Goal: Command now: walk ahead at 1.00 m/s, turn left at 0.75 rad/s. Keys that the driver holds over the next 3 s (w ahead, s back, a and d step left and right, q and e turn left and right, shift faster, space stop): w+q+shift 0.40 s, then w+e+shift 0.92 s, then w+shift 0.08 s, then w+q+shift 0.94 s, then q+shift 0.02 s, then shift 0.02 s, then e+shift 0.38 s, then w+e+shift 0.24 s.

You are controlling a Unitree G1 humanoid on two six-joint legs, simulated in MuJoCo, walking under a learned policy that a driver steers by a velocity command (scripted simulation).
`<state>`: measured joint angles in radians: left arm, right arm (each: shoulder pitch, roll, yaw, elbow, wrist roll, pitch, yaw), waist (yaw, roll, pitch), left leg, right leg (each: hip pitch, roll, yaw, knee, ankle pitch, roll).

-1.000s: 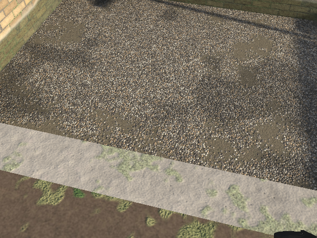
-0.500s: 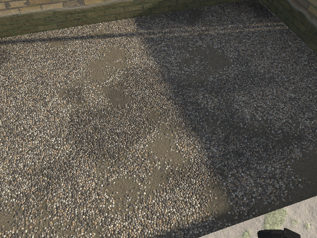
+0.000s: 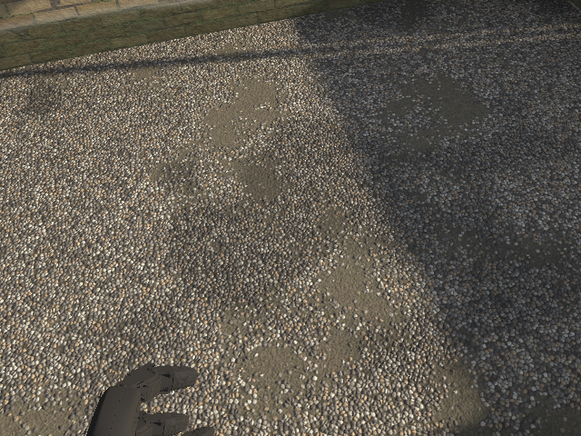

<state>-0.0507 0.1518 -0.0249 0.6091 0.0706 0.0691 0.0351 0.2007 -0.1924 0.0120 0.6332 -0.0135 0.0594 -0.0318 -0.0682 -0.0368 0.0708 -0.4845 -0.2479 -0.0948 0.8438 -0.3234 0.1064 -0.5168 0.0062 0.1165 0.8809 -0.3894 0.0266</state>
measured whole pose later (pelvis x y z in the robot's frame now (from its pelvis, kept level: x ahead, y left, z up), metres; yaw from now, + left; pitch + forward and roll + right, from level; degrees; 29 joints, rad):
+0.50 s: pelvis -0.10 +0.00 +0.01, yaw +25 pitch +0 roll -1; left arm 0.04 0.19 -0.02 0.56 0.03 0.02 0.01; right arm -0.04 -0.20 0.02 0.54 0.02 0.10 -0.01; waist 0.00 0.01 0.05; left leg -0.47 -0.20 -0.20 0.72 -0.23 0.04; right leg -0.37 0.03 0.00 0.74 -0.39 -0.03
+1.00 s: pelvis -0.22 +0.02 +0.02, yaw +8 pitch +0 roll +1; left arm 0.28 0.24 0.00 0.60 0.00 0.08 0.01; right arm -0.10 -0.23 0.01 0.46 -0.01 0.05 -0.02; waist 0.11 0.03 0.05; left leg -0.68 -0.04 -0.03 1.06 -0.24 -0.12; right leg -0.37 0.10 0.07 0.71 -0.32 -0.08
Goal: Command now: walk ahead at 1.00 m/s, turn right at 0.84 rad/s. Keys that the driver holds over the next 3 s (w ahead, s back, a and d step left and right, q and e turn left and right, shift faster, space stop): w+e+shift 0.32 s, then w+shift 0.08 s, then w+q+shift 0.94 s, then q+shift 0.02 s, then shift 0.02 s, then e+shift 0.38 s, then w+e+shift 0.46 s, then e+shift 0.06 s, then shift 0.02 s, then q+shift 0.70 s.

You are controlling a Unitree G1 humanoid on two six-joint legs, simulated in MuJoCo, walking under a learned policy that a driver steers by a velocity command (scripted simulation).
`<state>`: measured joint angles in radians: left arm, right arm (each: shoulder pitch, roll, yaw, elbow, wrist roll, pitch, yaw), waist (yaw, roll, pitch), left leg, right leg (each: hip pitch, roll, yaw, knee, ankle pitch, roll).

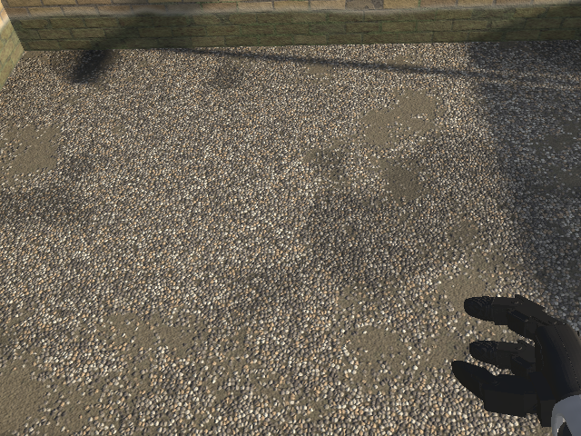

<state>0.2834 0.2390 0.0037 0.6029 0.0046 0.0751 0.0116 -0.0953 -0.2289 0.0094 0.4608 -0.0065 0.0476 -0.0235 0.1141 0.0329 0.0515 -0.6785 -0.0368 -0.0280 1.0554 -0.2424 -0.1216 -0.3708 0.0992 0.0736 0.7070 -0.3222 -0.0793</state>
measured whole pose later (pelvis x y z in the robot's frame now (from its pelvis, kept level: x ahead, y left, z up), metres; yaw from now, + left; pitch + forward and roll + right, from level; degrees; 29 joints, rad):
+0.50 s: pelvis -0.01 -0.03 +0.00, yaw -22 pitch +2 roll +2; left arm 0.07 0.27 0.01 0.48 0.00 0.06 -0.05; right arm 0.22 -0.29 -0.03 0.62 -0.03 -0.02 -0.03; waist -0.02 -0.01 -0.03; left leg -0.31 0.17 0.16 0.68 -0.36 -0.06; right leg -0.41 -0.03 0.02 0.73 -0.35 -0.02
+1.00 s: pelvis +0.08 -0.09 -0.02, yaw -4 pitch +1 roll -1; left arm 0.35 0.28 0.03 0.68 0.03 -0.02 0.05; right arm 0.07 -0.22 -0.02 0.58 0.02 0.07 0.04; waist 0.05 0.00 0.02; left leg -0.56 0.00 0.08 0.86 -0.36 0.11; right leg -0.19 -0.08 -0.31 0.82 -0.59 -0.02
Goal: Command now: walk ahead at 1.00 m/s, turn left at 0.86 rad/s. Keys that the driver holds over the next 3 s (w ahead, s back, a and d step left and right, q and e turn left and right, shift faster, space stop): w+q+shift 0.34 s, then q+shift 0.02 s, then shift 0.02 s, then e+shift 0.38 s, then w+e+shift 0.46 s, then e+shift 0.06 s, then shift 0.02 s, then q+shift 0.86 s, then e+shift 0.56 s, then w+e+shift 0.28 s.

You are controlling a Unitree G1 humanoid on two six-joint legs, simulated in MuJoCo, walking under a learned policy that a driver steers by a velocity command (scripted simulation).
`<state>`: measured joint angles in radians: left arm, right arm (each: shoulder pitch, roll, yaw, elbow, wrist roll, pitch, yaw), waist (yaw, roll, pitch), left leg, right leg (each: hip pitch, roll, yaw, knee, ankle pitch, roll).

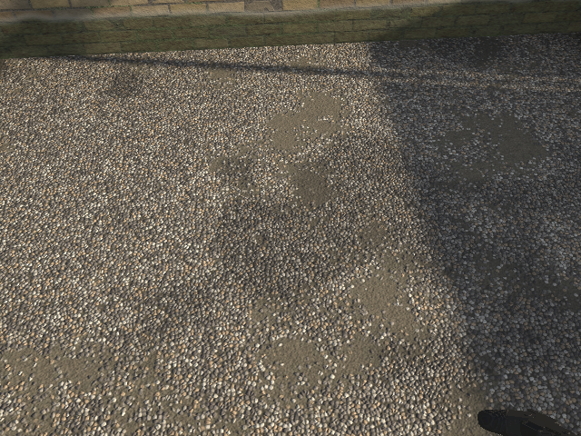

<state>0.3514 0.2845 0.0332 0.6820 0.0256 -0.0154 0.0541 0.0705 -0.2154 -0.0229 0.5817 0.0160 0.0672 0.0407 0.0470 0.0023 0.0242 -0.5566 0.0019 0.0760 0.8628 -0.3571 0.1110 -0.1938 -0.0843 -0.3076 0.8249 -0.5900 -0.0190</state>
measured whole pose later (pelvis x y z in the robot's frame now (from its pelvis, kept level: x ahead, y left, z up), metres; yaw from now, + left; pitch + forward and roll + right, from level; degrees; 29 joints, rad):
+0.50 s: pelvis +0.06 +0.00 +0.01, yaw +25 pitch -1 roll -1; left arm 0.15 0.19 -0.04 0.55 0.02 0.02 0.02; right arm 0.01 -0.22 0.01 0.57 -0.01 0.05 0.02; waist 0.03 0.00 0.01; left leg -0.39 -0.13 -0.08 0.76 -0.33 0.06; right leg -0.37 -0.01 -0.03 0.76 -0.36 0.01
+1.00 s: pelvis +0.07 +0.00 +0.01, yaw +7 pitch +0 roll +2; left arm 0.14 0.24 0.01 0.54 0.00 0.13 0.01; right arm 0.06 -0.22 0.01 0.57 -0.04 0.05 -0.01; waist 0.03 0.04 0.06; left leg -0.34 -0.06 0.04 0.73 -0.40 0.02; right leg -0.43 0.16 0.26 0.77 -0.31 -0.01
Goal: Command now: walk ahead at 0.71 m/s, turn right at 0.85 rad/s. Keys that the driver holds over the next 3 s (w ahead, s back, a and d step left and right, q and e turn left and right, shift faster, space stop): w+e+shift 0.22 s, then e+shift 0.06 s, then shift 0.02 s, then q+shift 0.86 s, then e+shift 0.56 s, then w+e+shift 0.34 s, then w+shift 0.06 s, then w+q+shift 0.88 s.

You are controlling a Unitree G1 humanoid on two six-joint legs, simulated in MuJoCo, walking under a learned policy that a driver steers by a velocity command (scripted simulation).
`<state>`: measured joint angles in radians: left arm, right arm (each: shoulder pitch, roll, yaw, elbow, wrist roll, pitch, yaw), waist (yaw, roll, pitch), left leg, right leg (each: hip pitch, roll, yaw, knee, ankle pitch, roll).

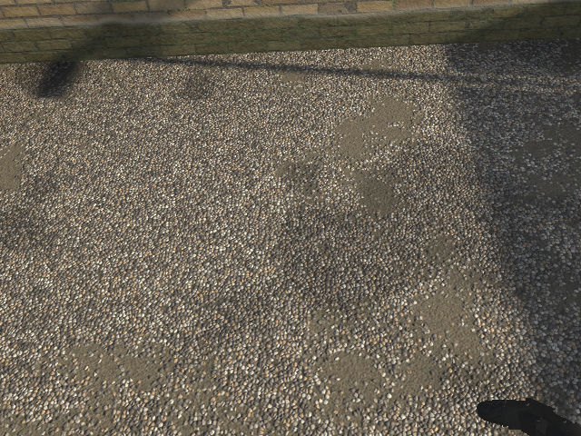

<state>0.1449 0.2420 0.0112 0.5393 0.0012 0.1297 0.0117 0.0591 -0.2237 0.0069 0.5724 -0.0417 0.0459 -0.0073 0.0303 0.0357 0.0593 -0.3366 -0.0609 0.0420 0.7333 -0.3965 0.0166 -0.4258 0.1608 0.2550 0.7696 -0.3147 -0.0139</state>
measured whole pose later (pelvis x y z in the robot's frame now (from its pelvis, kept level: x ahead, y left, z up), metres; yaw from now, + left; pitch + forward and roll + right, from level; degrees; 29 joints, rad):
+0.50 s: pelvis -0.04 -0.01 +0.02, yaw -18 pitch -1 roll +0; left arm 0.02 0.18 -0.03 0.58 0.00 0.08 0.00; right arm 0.13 -0.21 0.01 0.62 0.00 0.05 0.00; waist -0.01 -0.02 0.00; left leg -0.26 -0.05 -0.02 0.60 -0.36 0.03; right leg -0.37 0.19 0.17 0.54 -0.17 -0.05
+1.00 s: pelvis -0.07 -0.01 +0.02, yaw +5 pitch +0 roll +0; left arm 0.19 0.27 0.02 0.64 0.02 0.03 0.07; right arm 0.17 -0.31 -0.05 0.58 0.03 0.15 -0.01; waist -0.02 -0.01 0.02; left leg -0.53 0.01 -0.01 1.17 -0.50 -0.03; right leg -0.38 -0.06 -0.22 0.47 -0.10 -0.07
